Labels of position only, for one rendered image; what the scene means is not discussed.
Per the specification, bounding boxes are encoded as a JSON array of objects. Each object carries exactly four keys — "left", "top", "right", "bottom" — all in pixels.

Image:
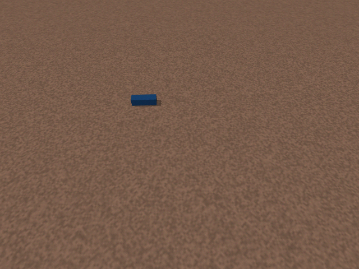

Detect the carton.
[{"left": 131, "top": 94, "right": 157, "bottom": 106}]

